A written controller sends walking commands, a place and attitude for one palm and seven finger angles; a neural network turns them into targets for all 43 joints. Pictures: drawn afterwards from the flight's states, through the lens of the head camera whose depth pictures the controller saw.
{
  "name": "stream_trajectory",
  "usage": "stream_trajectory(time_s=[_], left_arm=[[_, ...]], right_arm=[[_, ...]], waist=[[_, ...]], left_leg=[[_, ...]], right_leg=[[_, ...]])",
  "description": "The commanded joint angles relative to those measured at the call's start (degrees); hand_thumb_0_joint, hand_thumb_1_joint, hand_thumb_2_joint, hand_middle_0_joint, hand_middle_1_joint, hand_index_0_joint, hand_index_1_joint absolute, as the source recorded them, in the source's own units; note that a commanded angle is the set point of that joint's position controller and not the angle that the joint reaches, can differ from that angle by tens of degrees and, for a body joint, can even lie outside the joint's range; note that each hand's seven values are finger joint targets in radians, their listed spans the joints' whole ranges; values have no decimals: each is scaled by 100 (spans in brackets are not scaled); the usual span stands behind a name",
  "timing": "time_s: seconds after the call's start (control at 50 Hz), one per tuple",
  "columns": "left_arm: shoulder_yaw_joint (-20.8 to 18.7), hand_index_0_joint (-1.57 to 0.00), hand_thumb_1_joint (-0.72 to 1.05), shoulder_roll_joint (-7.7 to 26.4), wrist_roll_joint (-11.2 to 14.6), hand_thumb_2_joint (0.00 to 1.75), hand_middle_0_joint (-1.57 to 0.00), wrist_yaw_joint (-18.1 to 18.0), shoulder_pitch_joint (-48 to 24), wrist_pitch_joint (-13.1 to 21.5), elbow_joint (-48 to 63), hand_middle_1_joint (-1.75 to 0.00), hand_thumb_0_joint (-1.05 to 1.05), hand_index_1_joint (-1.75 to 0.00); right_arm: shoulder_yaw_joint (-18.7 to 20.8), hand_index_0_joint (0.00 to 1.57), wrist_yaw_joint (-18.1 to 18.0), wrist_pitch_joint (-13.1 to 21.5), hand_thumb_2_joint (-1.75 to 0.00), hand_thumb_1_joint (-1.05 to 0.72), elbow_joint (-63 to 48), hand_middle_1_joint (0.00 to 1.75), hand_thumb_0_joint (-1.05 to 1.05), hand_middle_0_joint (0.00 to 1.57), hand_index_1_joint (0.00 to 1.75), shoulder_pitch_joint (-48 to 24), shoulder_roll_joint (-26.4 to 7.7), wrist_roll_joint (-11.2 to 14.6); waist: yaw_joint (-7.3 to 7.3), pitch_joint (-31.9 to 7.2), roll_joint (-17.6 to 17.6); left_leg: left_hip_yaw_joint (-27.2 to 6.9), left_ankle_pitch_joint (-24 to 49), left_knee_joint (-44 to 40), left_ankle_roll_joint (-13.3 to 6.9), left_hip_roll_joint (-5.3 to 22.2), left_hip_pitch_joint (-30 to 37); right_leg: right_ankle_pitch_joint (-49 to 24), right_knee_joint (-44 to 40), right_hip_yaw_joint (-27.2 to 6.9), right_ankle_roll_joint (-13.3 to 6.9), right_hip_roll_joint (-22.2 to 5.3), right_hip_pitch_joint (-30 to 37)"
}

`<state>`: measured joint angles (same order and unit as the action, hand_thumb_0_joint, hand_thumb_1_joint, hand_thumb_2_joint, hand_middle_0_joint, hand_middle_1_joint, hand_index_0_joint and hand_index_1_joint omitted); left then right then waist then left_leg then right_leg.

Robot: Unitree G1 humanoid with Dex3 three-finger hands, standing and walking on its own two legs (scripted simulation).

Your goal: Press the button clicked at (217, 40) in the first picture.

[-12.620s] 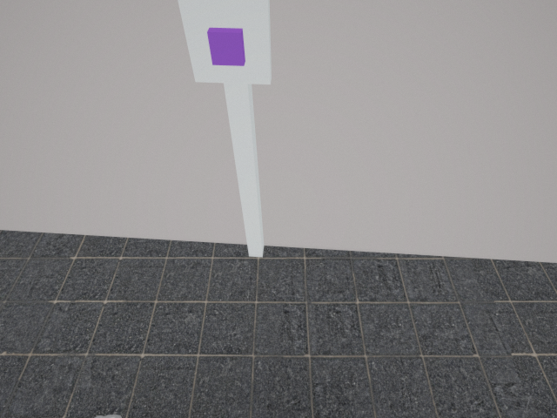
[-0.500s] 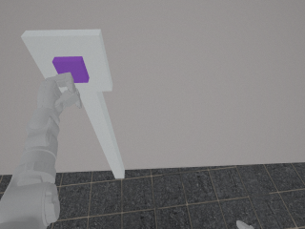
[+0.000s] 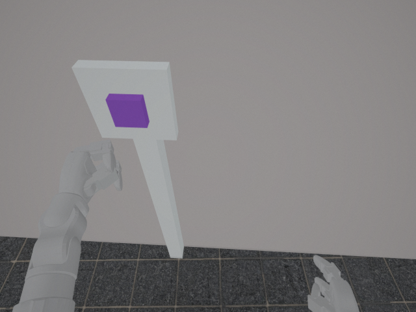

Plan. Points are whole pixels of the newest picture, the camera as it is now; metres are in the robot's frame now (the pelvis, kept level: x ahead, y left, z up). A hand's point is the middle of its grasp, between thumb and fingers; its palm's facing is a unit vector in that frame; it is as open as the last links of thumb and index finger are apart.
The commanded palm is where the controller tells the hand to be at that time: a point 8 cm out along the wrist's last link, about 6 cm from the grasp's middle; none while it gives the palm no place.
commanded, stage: draw the hand back to the body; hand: left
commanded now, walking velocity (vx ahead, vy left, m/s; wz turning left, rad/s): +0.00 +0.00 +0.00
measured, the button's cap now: (129, 110) +0.46 +0.21 +0.16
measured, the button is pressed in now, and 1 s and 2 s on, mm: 0 0 0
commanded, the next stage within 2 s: step back with the hand held close in 1.54 s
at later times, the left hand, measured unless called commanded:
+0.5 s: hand (96, 196) +0.26 +0.21 +0.14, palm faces +0.10 -0.99 -0.06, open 3.1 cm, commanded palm +0.22 +0.25 +0.15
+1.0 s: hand (65, 219) +0.20 +0.22 +0.16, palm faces +0.37 -0.87 -0.32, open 3.1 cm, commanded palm +0.15 +0.26 +0.17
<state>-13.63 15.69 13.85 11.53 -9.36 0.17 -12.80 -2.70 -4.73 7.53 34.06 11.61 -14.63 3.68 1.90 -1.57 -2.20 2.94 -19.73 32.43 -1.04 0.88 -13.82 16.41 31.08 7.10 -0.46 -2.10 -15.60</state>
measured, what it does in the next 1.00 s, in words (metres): stands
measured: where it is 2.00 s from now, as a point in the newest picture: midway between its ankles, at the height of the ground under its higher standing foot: outside the picture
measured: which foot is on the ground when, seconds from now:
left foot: down 0.00-1.00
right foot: down 0.00-1.00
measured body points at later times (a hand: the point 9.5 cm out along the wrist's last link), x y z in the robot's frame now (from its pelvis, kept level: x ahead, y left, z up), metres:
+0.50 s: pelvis -0.02 -0.01 +0.00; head -0.05 -0.02 +0.45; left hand +0.25 +0.26 +0.14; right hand +0.15 -0.24 -0.07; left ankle -0.03 +0.10 -0.73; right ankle +0.00 -0.11 -0.73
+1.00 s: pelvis -0.02 +0.00 +0.01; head -0.04 -0.03 +0.46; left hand +0.18 +0.27 +0.18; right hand +0.16 -0.23 -0.08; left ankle -0.03 +0.10 -0.73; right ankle +0.00 -0.11 -0.73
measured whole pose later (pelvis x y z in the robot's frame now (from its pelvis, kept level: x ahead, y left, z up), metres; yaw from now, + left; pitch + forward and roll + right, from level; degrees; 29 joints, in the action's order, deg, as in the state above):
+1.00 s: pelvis -0.02 +0.00 +0.01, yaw -1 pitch -6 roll +0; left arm -13.0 17.1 3.5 -6.3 20.5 6.2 17.7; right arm -1.7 -3.5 7.9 37.4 12.4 -13.2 0.6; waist 2.8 1.8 -4.0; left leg 3.8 -14.8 23.5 -0.8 0.9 -3.2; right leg 11.6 22.7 6.3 -0.8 -1.3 -5.6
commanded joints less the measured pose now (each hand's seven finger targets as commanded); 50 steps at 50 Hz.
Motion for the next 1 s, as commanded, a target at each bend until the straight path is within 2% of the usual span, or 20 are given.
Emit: stream_trajectory(time_s=[0.0, 0.04, 0.06, 0.12, 0.16, 0.26, 0.34, 0.36, 0.42, 0.46, 0.54, 0.56, 0.58, 0.6, 0.64, 0.66, 0.72, 0.78, 0.88, 0.98], left_arm=[[-238, -130, 90, 965, 78, 90, -130, -49, -2194, 404, 1195, -150, 0, -150], [-170, -130, 90, 937, 31, 90, -130, -58, -2300, 305, 989, -150, 0, -150], [-372, -130, 90, 1103, 26, 90, -130, -85, -1981, 264, 934, -150, 0, -150], [-522, -130, 90, 1160, 36, 90, -130, -114, -1417, 180, 1362, -150, 0, -150], [-678, -130, 90, 1226, 88, 90, -130, -133, -968, 171, 1532, -150, 0, -150], [-728, -130, 90, 1139, 201, 90, -130, -163, -384, 135, 2109, -150, 0, -150], [-481, -130, 90, 1002, 174, 90, -130, -139, -652, -53, 2434, -150, 0, -150], [-493, -130, 90, 1045, 184, 90, -130, -140, -685, -87, 2492, -150, 0, -150], [-465, -130, 90, 1120, 178, 90, -130, -95, -930, -137, 2678, -150, 0, -150], [-537, -130, 90, 1174, 223, 90, -130, -68, -780, -76, 2887, -150, 0, -150], [-654, -130, 90, 1156, 348, 90, -130, 42, -294, -112, 2749, -150, 0, -150], [-750, -130, 90, 1762, -468, 90, -130, -788, 172, 206, 3098, -150, 0, -150], [-441, -130, 90, 1074, -526, 90, -130, -1108, 716, 314, 2881, -150, 0, -150], [-211, -130, 90, 809, -555, 90, -130, -1228, 1011, 346, 2816, -150, 0, -150], [-355, -130, 90, 1018, -693, 90, -130, -1460, 1116, 526, 3216, -150, 0, -150], [-413, -130, 90, 1105, -737, 90, -130, -1535, 1208, 593, 3280, -150, 0, -150], [-511, -130, 90, 1252, -889, 90, -130, -1724, 1053, 808, 3854, -150, 0, -150], [-448, -130, 90, 1249, -988, 90, -130, -1848, 1105, 930, 4183, -150, 0, -150], [-362, -130, 90, 1018, -1027, 90, -130, -1887, 1968, 950, 4128, -150, 0, -150], [-415, -130, 90, 924, -1029, 90, -130, -1845, 2758, 957, 4284, -150, 0, -150]], right_arm=[[245, 20, -96, 241, -90, -90, -626, 30, 0, 20, 30, -249, -673, -18], [226, 20, -99, 215, -90, -90, -607, 30, 0, 20, 30, -297, -667, -9], [244, 20, -85, 201, -90, -90, -648, 30, 0, 20, 30, -302, -688, -18], [223, 20, -19, 198, -90, -90, -845, 30, 0, 20, 30, -458, -626, -25], [226, 20, 23, 202, -90, -90, -901, 30, 0, 20, 30, -490, -620, -37], [226, 20, 40, 253, -90, -90, -960, 30, 0, 20, 30, -654, -597, 0], [208, 20, -23, 326, -90, -90, -905, 30, 0, 20, 30, -687, -596, 31], [203, 20, -45, 348, -90, -90, -881, 30, 0, 20, 30, -703, -611, 29], [175, 20, -126, 434, -90, -90, -863, 30, 0, 20, 30, -751, -597, 47], [165, 20, -148, 530, -90, -90, -867, 30, 0, 20, 30, -776, -588, 30], [139, 20, -171, 644, -90, -90, -821, 30, 0, 20, 30, -784, -575, 42], [247, 20, -106, 627, -90, -90, -765, 30, 0, 20, 30, -669, -575, -179], [227, 20, -62, 607, -90, -90, -742, 30, 0, 20, 30, -781, -496, -201], [231, 20, -29, 580, -90, -90, -736, 30, 0, 20, 30, -794, -504, -198], [261, 20, 24, 497, -90, -90, -708, 30, 0, 20, 30, -764, -502, -229], [279, 20, 32, 468, -90, -90, -673, 30, 0, 20, 30, -780, -522, -247], [300, 20, 45, 420, -90, -90, -722, 30, 0, 20, 30, -803, -460, -262], [296, 20, 27, 452, -90, -90, -694, 30, 0, 20, 30, -835, -445, -295], [330, 20, 52, 408, -90, -90, -680, 30, 0, 20, 30, -826, -442, -304], [365, 20, 118, 308, -90, -90, -697, 30, 0, 20, 30, -804, -427, -314]], waist=[[-308, -1286, -9], [-304, -1192, -120], [-186, -1297, 85], [13, -1651, -197], [97, -1657, 92], [78, -1135, 236], [-85, -650, -113], [-115, -545, 6], [-159, -514, -241], [-113, -724, -96], [-49, -673, 5], [80, -158, 185], [19, 177, 360], [3, 299, 513], [28, -27, 133], [39, -42, 227], [23, -371, -283], [-2, -322, -396], [31, -88, 179], [90, 52, 53]], left_leg=[[-355, 2112, -357, 10, 1, 533], [-376, 1973, -399, 39, -19, 454], [-381, 1993, -407, 20, -13, 402], [-337, 2464, -455, 54, -18, 511], [-334, 2591, -484, 57, 17, 445], [-259, 2105, -645, 21, 37, 306], [-276, 1384, -781, 9, 8, 334], [-299, 1201, -788, -15, 16, 284], [-326, 811, -853, -39, -24, 368], [-359, 819, -849, -52, -20, 449], [-357, 718, -877, -45, -41, 404], [-288, 595, -992, -96, -21, 90], [-256, 465, -1082, -82, -22, 68], [-247, 430, -1096, -87, -13, 87], [-232, 553, -1167, -84, 4, 300], [-213, 627, -1166, -98, 9, 307], [-167, 715, -1242, -79, -14, 587], [-200, 771, -1304, -84, -12, 726], [-237, 1160, -1331, -91, 30, 747], [-225, 1424, -1327, -66, 50, 725]], right_leg=[[-1966, -217, -339, -84, 138, 349], [-1807, -228, -323, -97, 118, 296], [-1808, -228, -334, -108, 125, 461], [-2214, -165, -332, -129, 89, 827], [-2317, -167, -315, -122, 111, 998], [-2015, -363, -322, -98, 139, 924], [-1256, -587, -344, -70, 141, 527], [-1025, -664, -366, -65, 145, 491], [-518, -794, -420, -53, 135, 402], [-488, -797, -428, -54, 140, 533], [-404, -855, -423, -26, 128, 591], [-124, -1195, -626, -63, 34, 649], [48, -1294, -608, -46, 10, 559], [90, -1306, -599, -28, 2, 504], [-115, -1269, -616, -57, 0, 785], [-175, -1309, -638, -55, 17, 869], [-295, -1310, -653, -71, -1, 1059], [-366, -1359, -634, -81, 18, 1079], [-687, -1315, -537, -62, 71, 1121], [-998, -1237, -529, -72, 81, 1154]])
